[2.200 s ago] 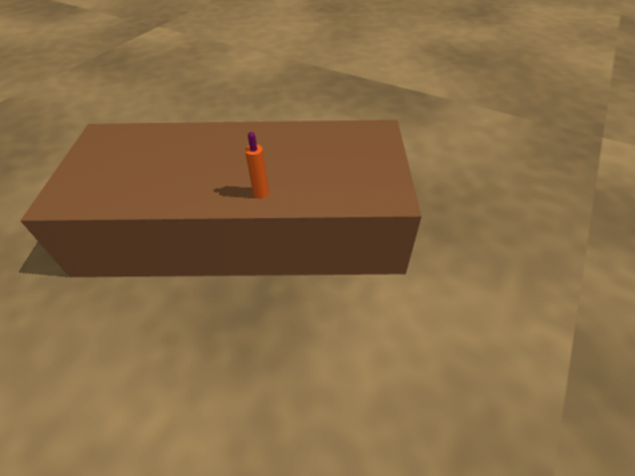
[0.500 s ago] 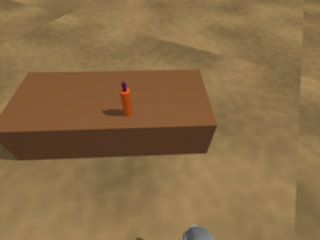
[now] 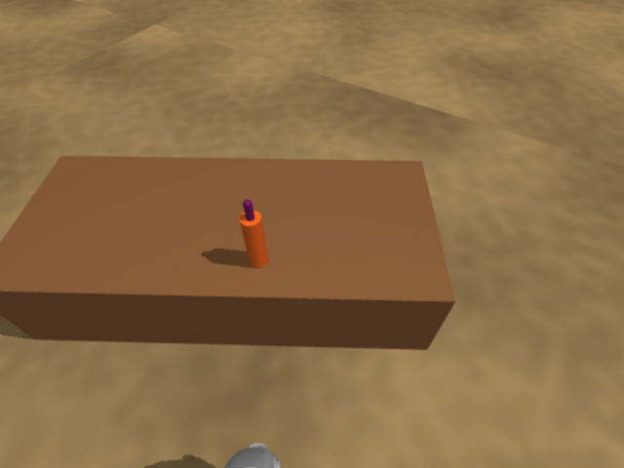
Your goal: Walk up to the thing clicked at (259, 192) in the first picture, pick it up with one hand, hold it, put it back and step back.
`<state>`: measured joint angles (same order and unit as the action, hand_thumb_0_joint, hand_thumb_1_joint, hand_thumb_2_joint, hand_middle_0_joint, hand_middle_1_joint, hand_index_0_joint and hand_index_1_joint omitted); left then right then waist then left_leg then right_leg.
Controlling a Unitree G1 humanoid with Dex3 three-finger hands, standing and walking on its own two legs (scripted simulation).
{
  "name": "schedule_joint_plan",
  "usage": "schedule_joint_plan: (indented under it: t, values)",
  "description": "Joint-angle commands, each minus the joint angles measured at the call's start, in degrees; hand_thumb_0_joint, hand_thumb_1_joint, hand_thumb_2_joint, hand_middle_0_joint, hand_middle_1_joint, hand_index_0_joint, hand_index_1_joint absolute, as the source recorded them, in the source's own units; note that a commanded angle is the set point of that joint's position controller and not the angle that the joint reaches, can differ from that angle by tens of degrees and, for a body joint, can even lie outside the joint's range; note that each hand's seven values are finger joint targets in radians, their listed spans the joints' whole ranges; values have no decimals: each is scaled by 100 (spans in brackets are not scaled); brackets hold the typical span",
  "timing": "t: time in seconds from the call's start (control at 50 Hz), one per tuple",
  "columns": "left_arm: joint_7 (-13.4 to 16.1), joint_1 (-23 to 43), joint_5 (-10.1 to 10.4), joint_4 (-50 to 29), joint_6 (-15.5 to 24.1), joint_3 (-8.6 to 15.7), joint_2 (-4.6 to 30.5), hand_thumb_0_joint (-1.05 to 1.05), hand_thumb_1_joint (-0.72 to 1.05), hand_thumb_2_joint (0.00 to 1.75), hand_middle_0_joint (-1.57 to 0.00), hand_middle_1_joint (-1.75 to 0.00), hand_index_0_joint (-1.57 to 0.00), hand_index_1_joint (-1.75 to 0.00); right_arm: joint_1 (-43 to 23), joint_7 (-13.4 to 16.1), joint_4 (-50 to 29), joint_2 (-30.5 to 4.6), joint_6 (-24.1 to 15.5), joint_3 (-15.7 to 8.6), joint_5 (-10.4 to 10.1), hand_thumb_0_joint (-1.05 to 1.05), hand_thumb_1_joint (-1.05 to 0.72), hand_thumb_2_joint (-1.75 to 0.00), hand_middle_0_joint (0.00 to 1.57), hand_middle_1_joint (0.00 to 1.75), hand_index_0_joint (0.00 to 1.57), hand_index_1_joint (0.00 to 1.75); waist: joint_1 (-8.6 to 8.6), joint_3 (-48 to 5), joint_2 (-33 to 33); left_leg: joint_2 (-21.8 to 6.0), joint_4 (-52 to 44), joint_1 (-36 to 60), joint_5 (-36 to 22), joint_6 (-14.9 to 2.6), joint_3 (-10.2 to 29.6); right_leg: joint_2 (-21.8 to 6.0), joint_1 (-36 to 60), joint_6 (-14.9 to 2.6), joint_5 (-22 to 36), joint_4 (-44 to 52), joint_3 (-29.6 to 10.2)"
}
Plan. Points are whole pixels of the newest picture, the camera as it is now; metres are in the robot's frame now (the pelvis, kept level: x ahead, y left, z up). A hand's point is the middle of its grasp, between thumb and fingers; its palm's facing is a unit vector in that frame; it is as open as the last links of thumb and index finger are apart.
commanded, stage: walk up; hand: left
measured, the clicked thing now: (253, 233) +0.71 +0.19 -0.31
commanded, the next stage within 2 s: stand in 2.00 s
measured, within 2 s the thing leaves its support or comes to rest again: neither
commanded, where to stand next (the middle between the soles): +0.28 -0.01 m, yaw -1 degrees
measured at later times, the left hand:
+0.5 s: hand (163, 392) +0.25 +0.25 -0.13, palm faces -0.03 -0.90 -0.43, open 7.3 cm
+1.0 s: hand (170, 377) +0.28 +0.26 -0.16, palm faces +0.00 -0.94 -0.35, open 7.3 cm
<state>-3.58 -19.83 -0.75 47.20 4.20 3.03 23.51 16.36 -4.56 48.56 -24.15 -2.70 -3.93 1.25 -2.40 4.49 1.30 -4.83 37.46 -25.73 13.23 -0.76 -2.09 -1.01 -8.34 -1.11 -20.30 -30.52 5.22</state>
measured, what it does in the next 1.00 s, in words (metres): walks ahead: left foot, then right foot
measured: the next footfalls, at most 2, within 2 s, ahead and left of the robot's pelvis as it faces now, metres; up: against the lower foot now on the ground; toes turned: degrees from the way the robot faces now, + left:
left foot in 0.04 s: +0.16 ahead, +0.14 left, +0.00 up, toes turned +4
right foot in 0.40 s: +0.28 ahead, -0.14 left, +0.00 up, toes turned -1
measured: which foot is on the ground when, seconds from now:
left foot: up 0.00-0.02, down 0.04-0.42, up 0.44-0.70, down 0.72-1.00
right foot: down 0.00-0.06, up 0.08-0.38, down 0.40-1.00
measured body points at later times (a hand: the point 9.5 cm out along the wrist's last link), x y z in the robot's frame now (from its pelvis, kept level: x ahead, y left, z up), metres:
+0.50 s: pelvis +0.17 -0.03 -0.02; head +0.19 -0.05 +0.43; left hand +0.25 +0.30 -0.10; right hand +0.22 -0.34 -0.14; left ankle +0.13 +0.12 -0.69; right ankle +0.24 -0.14 -0.73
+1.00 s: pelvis +0.22 +0.00 -0.01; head +0.24 +0.01 +0.44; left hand +0.28 +0.31 -0.14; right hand +0.33 -0.30 -0.13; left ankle +0.25 +0.13 -0.73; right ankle +0.24 -0.14 -0.73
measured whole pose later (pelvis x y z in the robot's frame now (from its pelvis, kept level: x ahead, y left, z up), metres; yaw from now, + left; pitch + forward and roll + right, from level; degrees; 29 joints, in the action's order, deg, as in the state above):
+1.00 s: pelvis +0.22 +0.00 -0.01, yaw +1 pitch -2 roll -1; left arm -0.2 -9.3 0.2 58.8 1.8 -0.3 21.8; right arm 6.9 -1.5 56.3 -21.3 -0.1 -0.4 -0.3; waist -1.2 4.7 0.1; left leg -2.4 38.1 -19.0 17.2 0.6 -0.7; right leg -2.4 -17.0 1.3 -17.8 -36.7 2.5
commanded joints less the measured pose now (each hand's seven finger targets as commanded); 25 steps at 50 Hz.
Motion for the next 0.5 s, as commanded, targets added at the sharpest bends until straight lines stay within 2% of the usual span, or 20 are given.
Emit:
schedule_joint_plan:
  t: [0.0,0.02,0.04,0.06,0.08,0.1,0.12,0.14,0.16,0.2,0.24,0.3,0.34,0.36,0.38,0.4,0.42,0.44,0.46,0.48]
  values:
    - [138,286,0,-572,115,321,1347,0,90,90,-20,-30,-20,-30,702,147,-241,-1119,-264,-429,27,0,-90,-90,20,30,20,30,649,-541,-60,352,-595,2304,-158,-208,-201,-1050,-1337,-750,1297,-347,-680]
    - [158,39,48,-599,106,213,1028,0,90,90,-20,-30,-20,-30,1248,214,-152,-1484,-307,-536,94,0,-90,-90,20,30,20,30,850,-903,1060,-286,-1316,2947,812,-504,908,-512,-1763,-476,1302,-2096,-229]
    - [154,-152,113,-626,83,167,746,0,90,90,-20,-30,-20,-30,1335,261,-359,-1933,-342,-624,112,0,-90,-90,20,30,20,30,781,-868,1683,-1725,-2091,3494,1384,-1067,3681,400,-3155,-151,-753,-3207,-265]
    - [256,-8,53,-480,34,295,1388,0,90,90,-20,-30,-20,-30,1156,255,-411,-2055,-305,-661,-110,0,-90,-90,20,30,20,30,782,-788,925,-2074,-2146,2976,1289,-1592,4054,41,-3074,-226,-1165,-3701,-872]
    - [263,10,62,-410,21,258,1434,0,90,90,-20,-30,-20,-30,834,283,-477,-1803,-291,-572,-140,0,-90,-90,20,30,20,30,569,-395,386,-1860,-2074,2435,847,-1527,3280,-126,-3036,-218,-814,-3906,-1093]
    - [248,-79,94,-308,23,272,1351,0,90,90,-20,-30,-20,-30,642,306,-539,-1594,-299,-463,-140,0,-90,-90,20,30,20,30,448,-186,371,-1573,-2043,2170,256,-1321,2628,-195,-2846,-208,-516,-3676,-1176]
    - [237,-245,112,-196,19,283,1313,0,90,90,-20,-30,-20,-30,507,322,-576,-1478,-310,-408,-130,0,-90,-90,20,30,20,30,335,-196,552,-1394,-1932,2187,-260,-1236,2126,-344,-2791,-204,-353,-3424,-1096]
    - [203,-318,98,-108,9,285,1299,0,90,90,-20,-30,-20,-30,445,322,-566,-1432,-316,-380,-136,0,-90,-90,20,30,20,30,286,-161,722,-1277,-1885,1797,-682,-1188,1620,-459,-2509,-154,-257,-3110,-950]
    - [159,-373,85,-64,-14,280,1249,0,90,90,-20,-30,-20,-30,361,318,-599,-1409,-320,-361,-125,0,-90,-90,20,30,20,30,240,-177,760,-1121,-1917,1496,-770,-1161,1263,-439,-2179,-83,-131,-2862,-807]
    - [76,-172,67,-168,-27,276,1127,0,90,90,-20,-30,-20,-30,381,312,-655,-1430,-303,-363,-73,0,-90,-90,20,30,20,30,336,-191,949,-1027,-1909,1662,-834,-1280,985,-465,-2184,30,-108,-2131,-560]
    - [41,126,26,-281,10,288,1066,0,90,90,-20,-30,-20,-30,447,290,-698,-1514,-294,-387,-64,0,-90,-90,20,30,20,30,429,-190,922,-1107,-1852,1518,-837,-1380,929,-476,-1932,33,-3,-1498,-412]
    - [77,10,16,-143,64,319,1050,0,90,90,-20,-30,-20,-30,161,258,-804,-1486,-221,-350,-76,0,-90,-90,20,30,20,30,277,-229,897,-881,-1544,923,-516,-1188,676,-236,-1152,23,638,-884,-144]
    - [169,-343,2,72,108,357,1033,0,90,90,-20,-30,-20,-30,-85,265,-860,-1323,-103,-267,-124,0,-90,-90,20,30,20,30,-9,-356,486,-679,-712,355,-313,-923,400,57,-130,10,1237,-286,57]
    - [231,-559,-14,138,149,420,1193,0,90,90,-20,-30,-20,-30,19,283,-890,-1020,-65,-150,-136,0,-90,-90,20,30,20,30,-124,-508,-19,-444,-65,21,98,-692,251,31,487,-51,1163,-80,-196]
    - [297,-724,-63,96,191,511,1541,0,90,90,-20,-30,-20,-30,164,303,-919,-699,-56,-26,-158,0,-90,-90,20,30,20,30,-243,-638,-1102,60,1225,-502,754,-413,-218,-738,824,-339,489,643,-1333]
    - [352,-723,-55,-77,239,560,1990,0,90,90,-20,-30,-20,-30,368,331,-899,-498,29,55,-128,0,-90,-90,20,30,20,30,-154,-543,-1674,599,2316,-1149,1882,-116,-46,-2249,628,-894,-34,1549,-3833]
    - [348,-453,16,-143,182,549,2133,0,90,90,-20,-30,-20,-30,261,404,-782,-1102,117,-168,-78,0,-90,-90,20,30,20,30,-120,-371,-1073,343,2784,-946,2138,-122,484,-2550,79,-1530,-197,1453,-4120]
    - [362,-301,41,-212,160,513,1928,0,90,90,-20,-30,-20,-30,253,428,-653,-1245,120,-201,-125,0,-90,-90,20,30,20,30,-93,-253,-741,285,2909,-985,1959,-107,694,-2301,34,-1574,270,1321,-3652]
    - [389,-82,52,-214,159,463,1789,0,90,90,-20,-30,-20,-30,280,428,-550,-1174,115,-206,-140,0,-90,-90,20,30,20,30,-10,-211,-743,146,2869,-1059,1741,-120,731,-2089,-8,-1476,672,1162,-3034]
    - [417,117,35,-257,146,421,1684,0,90,90,-20,-30,-20,-30,429,433,-427,-1147,120,-200,-144,0,-90,-90,20,30,20,30,99,-237,-831,47,2578,-829,1474,-91,708,-1804,-210,-1262,702,1066,-2491]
